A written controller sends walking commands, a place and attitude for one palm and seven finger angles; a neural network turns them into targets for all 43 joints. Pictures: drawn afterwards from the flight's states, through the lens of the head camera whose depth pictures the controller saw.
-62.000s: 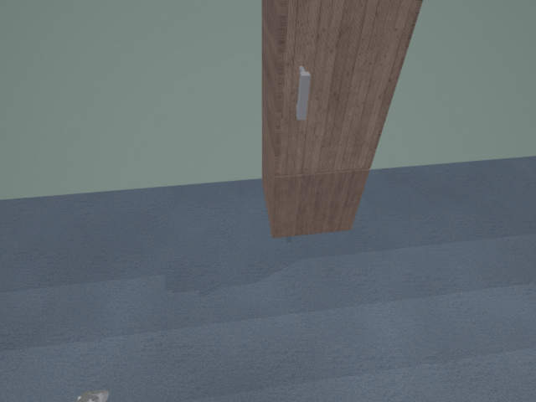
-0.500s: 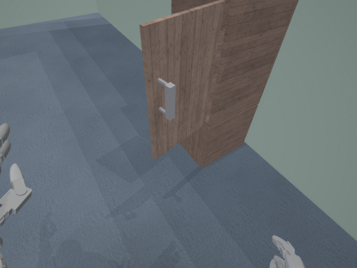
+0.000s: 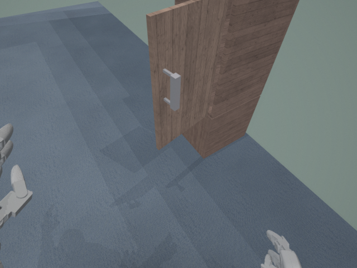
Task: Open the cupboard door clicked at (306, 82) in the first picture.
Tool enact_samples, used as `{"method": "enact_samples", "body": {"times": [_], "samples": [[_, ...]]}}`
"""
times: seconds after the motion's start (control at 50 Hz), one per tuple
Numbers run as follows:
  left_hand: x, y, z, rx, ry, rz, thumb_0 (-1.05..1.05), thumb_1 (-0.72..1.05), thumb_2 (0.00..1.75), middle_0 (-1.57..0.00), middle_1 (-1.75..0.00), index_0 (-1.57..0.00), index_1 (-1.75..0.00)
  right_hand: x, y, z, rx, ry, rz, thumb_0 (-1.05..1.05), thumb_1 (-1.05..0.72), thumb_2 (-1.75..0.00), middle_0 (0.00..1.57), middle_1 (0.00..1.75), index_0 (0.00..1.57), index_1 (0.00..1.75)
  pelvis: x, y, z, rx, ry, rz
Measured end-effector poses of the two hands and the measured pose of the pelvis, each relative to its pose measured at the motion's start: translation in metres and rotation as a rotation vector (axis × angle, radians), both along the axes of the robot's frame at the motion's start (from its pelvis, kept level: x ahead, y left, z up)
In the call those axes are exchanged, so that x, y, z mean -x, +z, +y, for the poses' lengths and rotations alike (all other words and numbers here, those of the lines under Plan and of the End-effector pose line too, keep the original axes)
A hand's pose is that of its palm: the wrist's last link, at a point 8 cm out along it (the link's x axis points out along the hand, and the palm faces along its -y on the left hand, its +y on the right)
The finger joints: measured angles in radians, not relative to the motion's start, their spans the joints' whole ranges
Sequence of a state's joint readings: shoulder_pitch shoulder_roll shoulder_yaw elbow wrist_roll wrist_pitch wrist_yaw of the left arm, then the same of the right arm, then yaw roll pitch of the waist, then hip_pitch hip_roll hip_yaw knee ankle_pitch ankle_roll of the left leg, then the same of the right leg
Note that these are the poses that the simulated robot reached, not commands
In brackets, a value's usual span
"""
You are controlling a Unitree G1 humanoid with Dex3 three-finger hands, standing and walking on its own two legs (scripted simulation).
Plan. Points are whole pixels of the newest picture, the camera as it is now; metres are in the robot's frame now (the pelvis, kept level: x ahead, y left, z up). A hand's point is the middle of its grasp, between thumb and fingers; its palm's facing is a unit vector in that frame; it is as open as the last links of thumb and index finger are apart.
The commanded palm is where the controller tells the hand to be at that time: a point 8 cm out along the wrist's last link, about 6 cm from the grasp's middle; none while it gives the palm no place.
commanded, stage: stop stepping back and stand still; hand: left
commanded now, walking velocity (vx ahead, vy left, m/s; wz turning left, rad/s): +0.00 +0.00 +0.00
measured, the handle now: (170, 89) +0.67 +0.07 +0.00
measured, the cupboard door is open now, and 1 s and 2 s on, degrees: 100 100 100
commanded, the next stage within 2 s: let the arm hang, fingers relaxed in 0.10 s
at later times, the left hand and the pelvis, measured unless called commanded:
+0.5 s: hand out of the picture +0.05 +0.16 -0.17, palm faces -0.01 -0.98 -0.19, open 7.3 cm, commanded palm none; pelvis -0.01 -0.02 -0.01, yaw +1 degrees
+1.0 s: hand out of the picture -0.01 +0.19 -0.17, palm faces +0.04 -0.96 -0.27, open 7.4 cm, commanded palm none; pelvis -0.01 -0.02 +0.00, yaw +2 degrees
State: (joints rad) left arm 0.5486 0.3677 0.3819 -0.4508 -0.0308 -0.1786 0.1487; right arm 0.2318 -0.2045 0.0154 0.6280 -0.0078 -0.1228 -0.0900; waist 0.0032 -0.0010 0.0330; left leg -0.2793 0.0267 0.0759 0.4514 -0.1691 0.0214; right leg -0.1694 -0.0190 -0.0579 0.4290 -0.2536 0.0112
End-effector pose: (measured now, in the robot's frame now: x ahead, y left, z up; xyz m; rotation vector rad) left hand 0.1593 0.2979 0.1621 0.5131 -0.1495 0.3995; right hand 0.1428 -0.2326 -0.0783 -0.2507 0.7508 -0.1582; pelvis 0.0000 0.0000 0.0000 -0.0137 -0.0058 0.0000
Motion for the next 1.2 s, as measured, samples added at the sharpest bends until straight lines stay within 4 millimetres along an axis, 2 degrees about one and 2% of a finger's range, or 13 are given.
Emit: {"method": "enact_samples", "body": {"times": [0.14, 0.22, 0.26, 0.32, 0.38, 0.42, 0.5, 0.64, 0.76, 0.86, 0.98, 1.1, 1.2], "samples": [[0.001, 0.015, -0.003, -0.053, -0.018, -0.033, 0.02, 0.89, 0.9, -0.21, -0.3, -0.21, -0.3, 0.002, 0.001, -0.002, -0.011, -0.012, -0.019, 0.02, -0.91, -0.9, 0.21, 0.3, 0.2, 0.29, 0.002, 0.001, -0.002, 0.002, 0.0, 0.0], [-0.002, 0.005, -0.001, -0.053, -0.02, 0.004, 0.01, 0.89, 0.9, -0.21, -0.3, -0.21, -0.3, -0.002, -0.003, -0.003, -0.036, 0.0, -0.035, 0.02, -0.91, -0.9, 0.21, 0.3, 0.2, 0.29, 0.002, 0.0, -0.002, 0.006, 0.001, 0.011], [-0.013, -0.037, 0.003, 0.001, -0.019, 0.181, 0.01, 0.89, 0.9, -0.2, -0.3, -0.2, -0.3, -0.003, -0.018, -0.007, -0.058, 0.042, 0.015, 0.01, -0.91, -0.9, 0.21, 0.3, 0.2, 0.29, 0.005, -0.003, -0.001, 0.004, 0.014, 0.022], [-0.01, -0.128, -0.001, 0.142, 0.023, 0.558, 0.01, 0.9, 0.9, -0.19, -0.3, -0.2, -0.3, 0.004, -0.041, -0.016, -0.071, 0.048, 0.112, 0.01, -0.91, -0.9, 0.21, 0.3, 0.2, 0.29, 0.01, -0.008, 0.0, -0.003, 0.016, 0.026], [0.024, -0.209, -0.027, 0.275, 0.036, 0.89, 0.01, 0.9, 0.9, -0.19, -0.3, -0.19, -0.3, 0.023, -0.052, -0.026, -0.07, 0.022, 0.196, 0.01, -0.91, -0.9, 0.21, 0.3, 0.2, 0.29, 0.013, -0.01, -0.003, -0.01, 0.012, 0.016], [0.055, -0.25, -0.05, 0.365, 0.035, 1.056, 0.01, 0.91, 0.9, -0.19, -0.3, -0.19, -0.3, 0.041, -0.054, -0.032, -0.057, 0.003, 0.263, 0.01, -0.91, -0.9, 0.21, 0.3, 0.2, 0.29, 0.013, -0.01, -0.007, -0.015, 0.014, 0.006], [0.117, -0.3, -0.09, 0.53, 0.071, 1.285, 0.01, 0.93, 0.9, -0.2, -0.3, -0.2, -0.3, 0.086, -0.055, -0.041, -0.02, -0.032, 0.426, 0.01, -0.91, -0.9, 0.21, 0.3, 0.2, 0.29, 0.014, -0.009, -0.015, -0.013, 0.023, -0.01], [0.191, -0.309, -0.082, 0.58, 0.214, 1.474, 0.0, 0.97, 0.9, -0.2, -0.3, -0.2, -0.3, 0.146, -0.06, -0.04, -0.021, -0.069, 0.654, 0.01, -0.91, -0.9, 0.2, 0.3, 0.2, 0.29, 0.016, -0.004, -0.023, 0.003, 0.04, -0.012], [0.217, -0.299, -0.069, 0.561, 0.295, 1.543, 0.01, 0.93, 0.9, -0.2, -0.3, -0.2, -0.3, 0.161, -0.068, -0.027, -0.071, -0.088, 0.698, 0.01, -0.91, -0.9, 0.2, 0.3, 0.2, 0.29, 0.013, -0.002, -0.021, 0.002, 0.036, -0.02], [0.207, -0.294, -0.062, 0.538, 0.308, 1.522, 0.01, 0.92, 0.9, -0.2, -0.3, -0.2, -0.3, 0.154, -0.073, -0.016, -0.105, -0.086, 0.678, 0.01, -0.91, -0.9, 0.2, 0.3, 0.2, 0.29, 0.01, 0.0, -0.019, -0.003, 0.03, -0.026], [0.176, -0.294, -0.064, 0.529, 0.269, 1.455, 0.01, 0.91, 0.9, -0.2, -0.3, -0.2, -0.3, 0.137, -0.074, -0.009, -0.121, -0.078, 0.637, 0.01, -0.91, -0.9, 0.2, 0.3, 0.2, 0.29, 0.007, 0.001, -0.017, -0.008, 0.027, -0.028], [0.146, -0.296, -0.073, 0.539, 0.215, 1.396, 0.01, 0.91, 0.9, -0.2, -0.3, -0.2, -0.3, 0.122, -0.071, -0.01, -0.112, -0.076, 0.601, 0.01, -0.91, -0.9, 0.2, 0.3, 0.2, 0.29, 0.002, 0.002, -0.016, -0.012, 0.026, -0.03], [0.132, -0.297, -0.079, 0.546, 0.187, 1.382, 0.01, 0.91, 0.9, -0.2, -0.3, -0.2, -0.3, 0.113, -0.068, -0.015, -0.1, -0.08, 0.586, 0.01, -0.91, -0.9, 0.2, 0.3, 0.2, 0.29, -0.002, 0.002, -0.017, -0.014, 0.023, -0.03]]}}
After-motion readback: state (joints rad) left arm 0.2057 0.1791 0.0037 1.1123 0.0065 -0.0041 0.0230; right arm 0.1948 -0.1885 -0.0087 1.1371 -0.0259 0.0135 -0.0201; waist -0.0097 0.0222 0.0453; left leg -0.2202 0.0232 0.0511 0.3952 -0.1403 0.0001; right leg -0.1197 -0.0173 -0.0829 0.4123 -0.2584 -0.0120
